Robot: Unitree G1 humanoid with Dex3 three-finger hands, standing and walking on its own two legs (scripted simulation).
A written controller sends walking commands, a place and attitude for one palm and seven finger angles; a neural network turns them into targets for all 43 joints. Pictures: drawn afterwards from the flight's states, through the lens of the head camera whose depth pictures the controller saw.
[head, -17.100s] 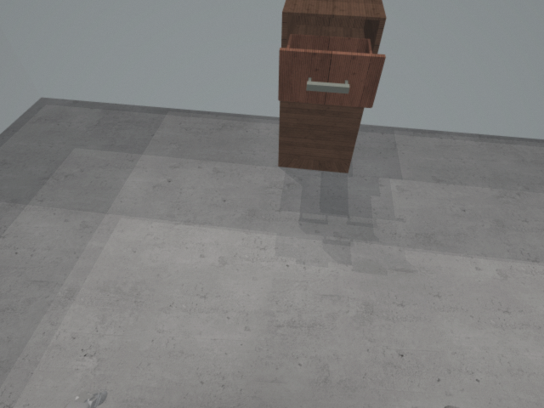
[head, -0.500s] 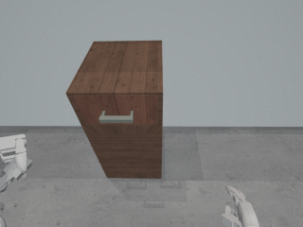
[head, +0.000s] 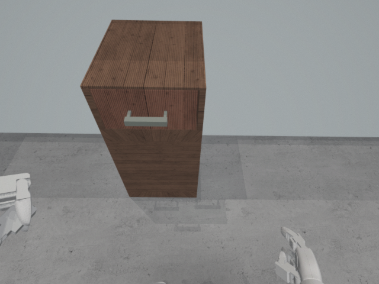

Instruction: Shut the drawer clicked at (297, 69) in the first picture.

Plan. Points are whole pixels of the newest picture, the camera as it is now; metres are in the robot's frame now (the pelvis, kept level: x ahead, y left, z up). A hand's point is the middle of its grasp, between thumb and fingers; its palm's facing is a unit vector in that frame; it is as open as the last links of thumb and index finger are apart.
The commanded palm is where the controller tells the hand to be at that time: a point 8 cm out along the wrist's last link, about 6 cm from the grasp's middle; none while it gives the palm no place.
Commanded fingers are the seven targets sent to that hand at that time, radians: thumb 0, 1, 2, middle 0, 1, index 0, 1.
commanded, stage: step back with the hand held close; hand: left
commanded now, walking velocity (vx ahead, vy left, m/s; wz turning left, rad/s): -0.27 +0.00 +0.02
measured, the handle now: (146, 117) +0.61 +0.18 -0.08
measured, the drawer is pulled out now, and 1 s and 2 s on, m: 0.00 0.00 0.00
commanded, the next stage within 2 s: stop stepping back and stand still in 0.82 s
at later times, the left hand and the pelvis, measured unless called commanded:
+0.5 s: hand (6, 257) +0.13 +0.23 +0.17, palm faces +0.36 -0.81 -0.46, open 3.3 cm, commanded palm +0.06 +0.29 +0.18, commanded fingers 0.00 0.90 0.90 -1.40 -1.60 -1.40 -1.60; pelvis -0.06 +0.00 -0.01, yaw +3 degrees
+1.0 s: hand out of the picture +0.06 +0.21 +0.18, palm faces +0.23 -0.86 -0.45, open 3.2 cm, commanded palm +0.00 +0.27 +0.18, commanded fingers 0.00 0.90 0.90 -1.40 -1.60 -1.40 -1.60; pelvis -0.15 +0.00 -0.01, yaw -4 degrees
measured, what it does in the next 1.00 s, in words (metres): walks backwards: right foot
